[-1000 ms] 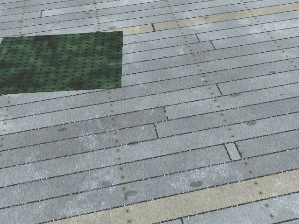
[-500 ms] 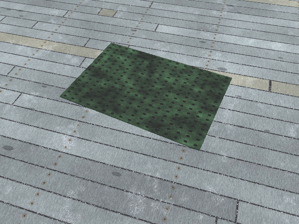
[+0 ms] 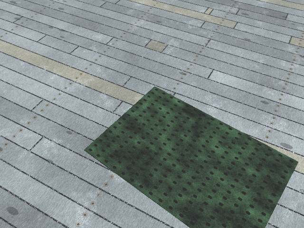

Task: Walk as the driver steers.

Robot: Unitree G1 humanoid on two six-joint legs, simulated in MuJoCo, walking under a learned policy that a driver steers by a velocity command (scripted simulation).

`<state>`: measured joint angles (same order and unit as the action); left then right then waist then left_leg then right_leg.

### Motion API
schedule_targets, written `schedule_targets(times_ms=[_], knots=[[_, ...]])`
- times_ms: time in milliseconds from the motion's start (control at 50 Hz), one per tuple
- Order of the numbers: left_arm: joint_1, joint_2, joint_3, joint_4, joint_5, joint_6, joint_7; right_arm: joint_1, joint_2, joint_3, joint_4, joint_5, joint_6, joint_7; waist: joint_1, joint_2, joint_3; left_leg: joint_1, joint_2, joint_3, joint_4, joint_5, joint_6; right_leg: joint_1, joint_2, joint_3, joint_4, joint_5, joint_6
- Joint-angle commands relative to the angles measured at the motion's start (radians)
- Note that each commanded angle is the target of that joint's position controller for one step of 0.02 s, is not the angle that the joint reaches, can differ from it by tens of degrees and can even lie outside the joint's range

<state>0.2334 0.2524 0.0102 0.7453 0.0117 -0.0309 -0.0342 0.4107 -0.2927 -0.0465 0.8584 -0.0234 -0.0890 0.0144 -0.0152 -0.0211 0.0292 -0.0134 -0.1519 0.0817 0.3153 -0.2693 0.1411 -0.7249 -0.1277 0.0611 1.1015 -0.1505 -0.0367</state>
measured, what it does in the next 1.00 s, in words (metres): walks ahead, turning right: right foot, then left foot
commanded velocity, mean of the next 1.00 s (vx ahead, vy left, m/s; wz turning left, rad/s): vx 0.45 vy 0.00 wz -0.75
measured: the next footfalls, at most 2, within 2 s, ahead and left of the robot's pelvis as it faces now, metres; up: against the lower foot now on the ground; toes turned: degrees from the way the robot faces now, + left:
right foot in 0.20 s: +0.40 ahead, -0.10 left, +0.00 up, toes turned -12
left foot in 0.58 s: +0.75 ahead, -0.08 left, +0.00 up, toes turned -41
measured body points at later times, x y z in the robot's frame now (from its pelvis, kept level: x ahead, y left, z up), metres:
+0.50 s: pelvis +0.43 -0.07 +0.00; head +0.48 -0.10 +0.45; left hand +0.57 +0.19 -0.11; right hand +0.60 -0.38 -0.04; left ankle +0.69 +0.01 -0.69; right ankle +0.36 -0.10 -0.73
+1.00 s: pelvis +0.57 -0.10 +0.00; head +0.58 -0.14 +0.44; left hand +0.90 -0.08 -0.07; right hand +0.43 -0.39 -0.12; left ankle +0.72 -0.05 -0.73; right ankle +0.50 -0.20 -0.74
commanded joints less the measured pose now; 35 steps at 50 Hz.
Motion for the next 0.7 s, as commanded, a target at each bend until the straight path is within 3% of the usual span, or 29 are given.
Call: schedule_targets(times_ms=[20,80,100,120,160,180,200,220,240,260,280,300,320,340,360,380,400,420,460,500,540,560,580,600,620,640,660,680,700], knots=[[-0.08,0.05,0.01,-0.059,-0.008,-0.01,-0.018,-0.062,-0.075,-0.01,-0.064,0.009,-0.051,0.007,0.008,0.052,0.109,-0.204,0.229,-0.007,-0.235,0.517,-0.032,0.084,0.012,-0.076,-0.208,0.228,-0.029],[-0.181,0.04,0.002,-0.073,-0.009,-0.022,-0.036,0.002,-0.087,-0.001,-0.034,0.018,-0.066,-0.01,-0.026,0.027,0.101,-0.079,0.25,0.061,-0.286,0.749,-0.076,0.153,0.074,-0.179,-0.396,0.386,-0.077],[-0.138,0.052,0.006,-0.053,-0.016,-0.018,-0.038,-0.02,-0.113,-0.002,-0.04,0.015,-0.067,-0.02,-0.002,0.047,0.042,-0.005,0.251,0.089,-0.24,0.983,-0.098,0.209,0.124,-0.199,-0.412,0.39,-0.087],[-0.135,0.063,0.007,-0.057,-0.005,-0.021,-0.04,-0.003,-0.14,-0.006,-0.037,0.013,-0.063,-0.032,0.01,0.087,0.04,0.058,0.282,0.106,-0.16,1.199,-0.118,0.211,0.144,-0.23,-0.432,0.342,-0.1],[-0.024,0.124,0.025,-0.026,0.009,-0.011,-0.031,-0.006,-0.178,-0.018,-0.031,-0.011,-0.03,-0.063,0.085,0.141,-0.029,0.152,0.321,0.112,0.073,1.474,-0.146,0.32,0.22,-0.262,-0.447,0.181,-0.128],[0.152,0.173,0.048,0.026,0.007,-0.007,-0.026,-0.053,-0.201,-0.025,-0.049,-0.026,-0.008,-0.075,0.179,0.15,-0.117,0.122,0.332,0.101,0.299,1.505,-0.148,0.495,0.256,-0.25,-0.438,0.11,-0.148],[0.405,0.225,0.076,0.095,0.009,-0.005,-0.015,-0.139,-0.227,-0.034,-0.076,-0.035,0.009,-0.079,0.312,0.126,-0.192,-0.02,0.327,0.094,0.66,1.408,-0.142,0.734,0.23,-0.157,-0.483,0.06,-0.202],[0.456,0.267,0.106,0.115,-0.011,0.006,0.003,-0.215,-0.18,-0.024,-0.109,-0.024,0.0,-0.057,0.331,-0.062,-0.189,-0.283,0.148,0.112,1.091,0.548,-0.143,0.902,0.154,-0.007,-0.525,0.012,-0.247],[0.33,0.388,0.125,0.086,0.029,0.011,0.009,-0.077,-0.039,0.016,-0.204,0.018,-0.02,-0.035,0.112,-0.357,-0.276,-0.82,0.021,-0.067,1.495,-0.295,-0.221,1.224,-0.132,0.583,-0.59,0.099,-0.5],[0.289,0.324,0.128,0.037,0.004,0.012,0.019,-0.149,-0.099,0.027,-0.216,0.002,-0.042,-0.039,0.177,-0.065,-0.336,-0.873,0.079,-0.205,1.451,-0.196,-0.182,1.191,-0.156,0.728,-0.737,0.074,-0.494],[0.24,0.26,0.11,0.047,0.0,0.013,0.036,-0.19,-0.102,0.033,-0.227,0.001,-0.055,-0.031,0.108,0.067,-0.163,-0.833,0.135,-0.214,1.3,-0.115,-0.157,0.974,-0.129,0.62,-0.796,0.109,-0.418],[0.193,0.212,0.097,0.051,-0.003,0.011,0.036,-0.191,-0.093,0.036,-0.234,-0.009,-0.054,-0.027,0.036,0.136,-0.051,-0.76,0.172,-0.192,1.165,-0.099,-0.156,0.77,-0.092,0.525,-0.805,0.286,-0.375],[0.153,0.197,0.089,0.037,-0.009,0.0,0.034,-0.195,-0.092,0.038,-0.224,-0.028,-0.03,-0.03,0.006,0.161,0.024,-0.697,0.194,-0.176,1.11,-0.11,-0.168,0.619,-0.043,0.416,-0.788,0.5,-0.338],[0.119,0.185,0.08,0.03,-0.011,-0.006,0.031,-0.171,-0.085,0.041,-0.227,-0.04,0.004,-0.029,-0.035,0.159,0.025,-0.616,0.204,-0.158,1.03,-0.108,-0.185,0.497,-0.001,0.341,-0.822,0.547,-0.308],[0.031,0.12,0.062,-0.055,-0.033,-0.046,0.019,-0.216,-0.127,0.014,-0.267,0.02,-0.025,-0.025,-0.04,0.093,0.019,-0.551,0.178,-0.2,0.925,-0.111,-0.186,0.406,0.051,0.363,-0.865,0.485,-0.315],[-0.024,0.164,0.073,-0.061,-0.048,-0.061,0.021,-0.246,-0.119,0.017,-0.288,0.015,-0.033,-0.028,-0.062,0.068,0.041,-0.515,0.181,-0.177,0.756,-0.091,-0.204,0.332,0.091,0.308,-0.853,0.543,-0.295],[-0.032,0.197,0.085,-0.064,-0.055,-0.058,0.033,-0.305,-0.093,0.023,-0.305,0.002,-0.039,-0.033,-0.045,0.078,0.045,-0.473,0.147,-0.139,0.591,-0.044,-0.22,0.284,0.142,0.25,-0.826,0.601,-0.265],[-0.013,0.228,0.099,-0.056,-0.057,-0.041,0.05,-0.352,-0.053,0.033,-0.319,-0.004,-0.042,-0.039,-0.022,0.087,0.004,-0.39,0.095,-0.102,0.428,0.062,-0.225,0.257,0.196,0.203,-0.787,0.59,-0.209],[0.093,0.25,0.115,-0.018,-0.056,-0.001,0.072,-0.384,-0.032,0.029,-0.333,0.014,-0.034,-0.04,0.038,0.022,-0.109,-0.263,0.001,-0.083,0.244,0.306,-0.236,0.305,0.233,0.226,-0.707,0.496,-0.107],[0.114,0.209,0.11,-0.014,-0.054,0.025,0.085,-0.4,-0.06,0.011,-0.35,0.039,-0.024,-0.036,0.049,-0.059,-0.126,-0.207,-0.011,-0.13,0.151,0.394,-0.234,0.342,0.243,0.293,-0.643,0.338,-0.051],[0.043,0.165,0.104,-0.051,-0.053,0.032,0.09,-0.338,-0.095,-0.013,-0.341,0.035,-0.023,-0.039,-0.01,-0.101,-0.147,-0.113,0.038,-0.183,0.044,0.501,-0.21,0.381,0.268,0.314,-0.487,0.243,-0.001],[0.011,0.127,0.093,-0.077,-0.044,0.032,0.086,-0.205,-0.107,-0.022,-0.303,0.017,-0.024,-0.044,-0.07,-0.084,-0.234,0.051,0.121,-0.214,0.014,0.617,-0.174,0.371,0.3,0.262,-0.289,0.164,0.039],[0.07,0.016,0.059,-0.102,-0.003,0.037,0.081,-0.106,-0.127,-0.02,-0.288,-0.001,-0.016,-0.051,-0.058,0.082,-0.372,0.305,0.392,-0.444,0.167,0.975,-0.077,0.217,0.356,0.174,0.007,-0.503,0.062],[0.302,0.038,0.049,-0.117,-0.019,0.032,0.062,-0.113,-0.128,-0.008,-0.312,-0.044,-0.005,-0.044,0.049,0.27,-0.531,0.424,0.663,-0.769,0.216,1.19,0.109,0.134,0.33,0.229,0.274,-0.676,0.081],[0.362,0.161,0.07,-0.105,-0.038,0.043,0.041,-0.206,-0.163,-0.035,-0.312,0.0,0.014,-0.036,0.078,0.253,-0.527,0.397,0.739,-0.831,0.217,0.932,0.237,0.03,0.233,0.162,0.489,-0.577,0.126],[0.231,0.211,0.087,-0.112,-0.052,0.055,0.043,-0.273,-0.117,-0.034,-0.331,0.005,0.024,-0.047,0.043,0.17,-0.425,0.277,0.627,-0.733,0.132,0.501,0.195,-0.041,0.16,0.107,0.484,-0.428,0.135],[0.1,0.238,0.1,-0.129,-0.049,0.069,0.057,-0.305,-0.06,-0.013,-0.348,0.0,0.042,-0.062,0.01,0.064,-0.305,0.102,0.513,-0.58,0.072,0.277,0.121,-0.024,0.123,0.067,0.419,-0.319,0.141],[0.036,0.237,0.106,-0.155,-0.051,0.089,0.069,-0.345,-0.057,-0.004,-0.346,-0.005,0.054,-0.066,0.019,0.055,-0.183,-0.078,0.43,-0.461,0.017,0.249,0.072,0.027,0.107,0.037,0.362,-0.277,0.142],[0.023,0.211,0.1,-0.172,-0.046,0.097,0.072,-0.365,-0.073,-0.01,-0.33,-0.007,0.059,-0.066,0.036,0.067,-0.111,-0.197,0.39,-0.375,-0.008,0.288,0.062,0.075,0.094,0.019,0.296,-0.267,0.139]])
Keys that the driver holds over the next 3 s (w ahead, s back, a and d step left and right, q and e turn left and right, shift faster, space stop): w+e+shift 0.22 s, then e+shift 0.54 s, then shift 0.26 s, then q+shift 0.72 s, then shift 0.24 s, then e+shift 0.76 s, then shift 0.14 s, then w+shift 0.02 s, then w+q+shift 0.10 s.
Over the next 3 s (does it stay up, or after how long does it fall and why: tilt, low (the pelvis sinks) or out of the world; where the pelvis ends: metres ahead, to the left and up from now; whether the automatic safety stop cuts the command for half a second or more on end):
stays up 0.61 -0.17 0.01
